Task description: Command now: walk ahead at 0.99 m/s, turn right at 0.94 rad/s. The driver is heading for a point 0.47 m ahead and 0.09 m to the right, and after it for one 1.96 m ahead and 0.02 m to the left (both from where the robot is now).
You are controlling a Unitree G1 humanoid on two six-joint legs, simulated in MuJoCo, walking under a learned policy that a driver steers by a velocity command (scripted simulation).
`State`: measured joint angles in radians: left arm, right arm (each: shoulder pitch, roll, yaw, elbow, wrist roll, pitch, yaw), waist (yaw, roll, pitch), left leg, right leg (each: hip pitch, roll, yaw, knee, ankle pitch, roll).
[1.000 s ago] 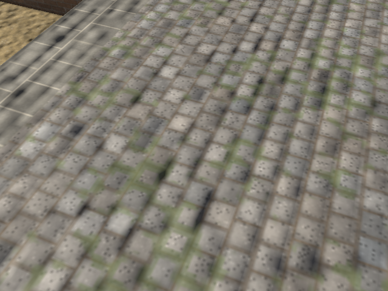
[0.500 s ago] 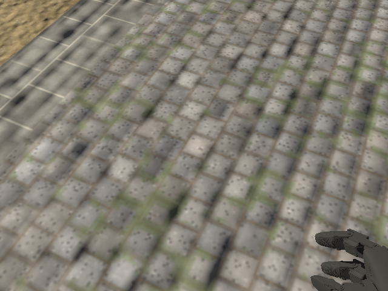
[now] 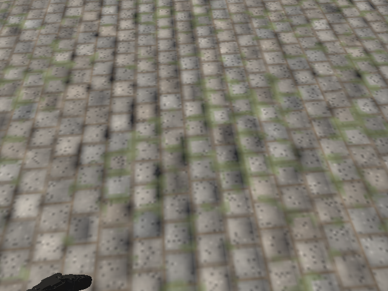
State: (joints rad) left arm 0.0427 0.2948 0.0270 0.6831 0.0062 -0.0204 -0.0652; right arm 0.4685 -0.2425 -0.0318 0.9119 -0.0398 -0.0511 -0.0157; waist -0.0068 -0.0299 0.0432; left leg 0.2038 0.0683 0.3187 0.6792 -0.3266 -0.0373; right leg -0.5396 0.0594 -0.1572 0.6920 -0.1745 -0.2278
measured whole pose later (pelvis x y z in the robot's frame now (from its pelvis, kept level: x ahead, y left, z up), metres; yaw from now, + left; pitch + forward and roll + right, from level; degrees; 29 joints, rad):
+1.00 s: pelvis +0.57 -0.07 +0.05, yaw -6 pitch +1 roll +0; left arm 0.06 0.24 0.03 0.66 0.03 0.00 0.04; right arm 0.25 -0.37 -0.10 0.67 0.03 0.05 -0.04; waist -0.02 0.04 0.06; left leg -0.58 0.04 -0.02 1.16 -0.38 -0.11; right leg -0.30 -0.02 -0.06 0.43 -0.14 -0.02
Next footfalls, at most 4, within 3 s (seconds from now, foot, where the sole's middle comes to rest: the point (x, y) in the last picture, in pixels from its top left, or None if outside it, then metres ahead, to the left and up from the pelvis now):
0.42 left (190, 245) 0.63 0.05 -0.73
0.80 right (262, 240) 0.65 -0.21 -0.73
1.20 left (183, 244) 0.63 0.07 -0.73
1.66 right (241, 221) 0.72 -0.14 -0.73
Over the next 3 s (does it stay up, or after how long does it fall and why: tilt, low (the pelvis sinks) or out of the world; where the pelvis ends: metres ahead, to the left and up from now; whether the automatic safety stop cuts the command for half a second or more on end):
stays up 0.69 -0.08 0.06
